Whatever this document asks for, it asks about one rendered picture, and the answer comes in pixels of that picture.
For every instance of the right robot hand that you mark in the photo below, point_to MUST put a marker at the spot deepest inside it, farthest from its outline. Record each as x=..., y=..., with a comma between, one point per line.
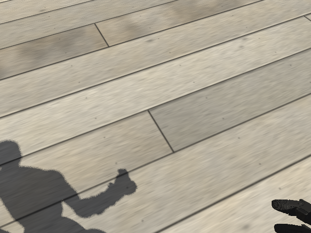
x=301, y=209

